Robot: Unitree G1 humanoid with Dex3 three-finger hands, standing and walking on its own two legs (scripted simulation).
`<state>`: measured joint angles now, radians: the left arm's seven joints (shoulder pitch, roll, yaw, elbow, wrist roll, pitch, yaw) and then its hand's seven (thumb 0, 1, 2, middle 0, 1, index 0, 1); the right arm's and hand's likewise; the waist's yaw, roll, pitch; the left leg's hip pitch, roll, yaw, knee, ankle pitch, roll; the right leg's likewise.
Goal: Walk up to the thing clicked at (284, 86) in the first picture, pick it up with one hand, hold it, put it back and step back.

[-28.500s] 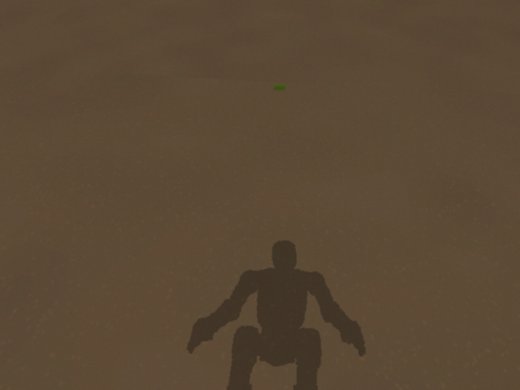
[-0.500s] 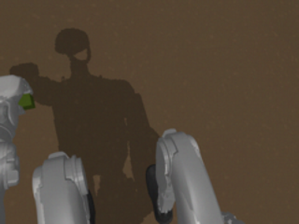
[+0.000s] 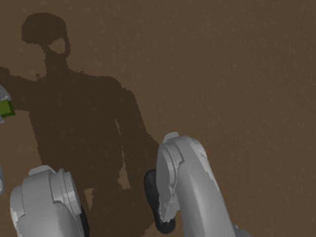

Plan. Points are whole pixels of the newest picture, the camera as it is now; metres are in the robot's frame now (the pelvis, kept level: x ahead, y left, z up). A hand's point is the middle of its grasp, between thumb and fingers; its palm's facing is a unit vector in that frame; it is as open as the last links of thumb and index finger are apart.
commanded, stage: rest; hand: left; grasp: from above
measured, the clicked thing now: out of the picture +0.46 +0.30 -0.25
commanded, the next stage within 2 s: open in 0.96 s
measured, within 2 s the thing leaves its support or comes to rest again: rests again in 0.50 s
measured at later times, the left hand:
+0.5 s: hand out of the picture +0.45 +0.29 -0.24, palm faces -0.44 -0.16 -0.89, open 6.4 cm
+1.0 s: hand out of the picture +0.46 +0.29 -0.25, palm faces -0.44 -0.16 -0.88, open 6.4 cm
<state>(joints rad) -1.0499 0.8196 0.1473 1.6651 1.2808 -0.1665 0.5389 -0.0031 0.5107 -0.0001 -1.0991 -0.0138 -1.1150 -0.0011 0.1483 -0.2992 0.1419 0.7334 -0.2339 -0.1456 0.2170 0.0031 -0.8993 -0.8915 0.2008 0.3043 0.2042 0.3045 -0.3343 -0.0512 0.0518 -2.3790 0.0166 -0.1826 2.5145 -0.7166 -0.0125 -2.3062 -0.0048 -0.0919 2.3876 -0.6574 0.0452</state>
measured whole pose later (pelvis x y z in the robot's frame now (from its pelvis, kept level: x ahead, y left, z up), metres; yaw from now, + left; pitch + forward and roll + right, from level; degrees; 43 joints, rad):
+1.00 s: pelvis -0.01 +0.01 -0.01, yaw -4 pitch +28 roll -14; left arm -1.09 0.99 0.16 1.82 1.29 -0.19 0.65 0.00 0.51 0.00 -1.09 -0.03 -1.10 -0.02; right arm 0.10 -0.35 0.28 0.69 -0.30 -0.26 0.30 0.00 -0.91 -0.90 0.20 0.30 0.20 0.30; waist -0.41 -0.12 0.16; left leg -2.36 0.02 -0.26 2.57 -0.73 -0.01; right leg -2.25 0.02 -0.15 2.38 -0.64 0.07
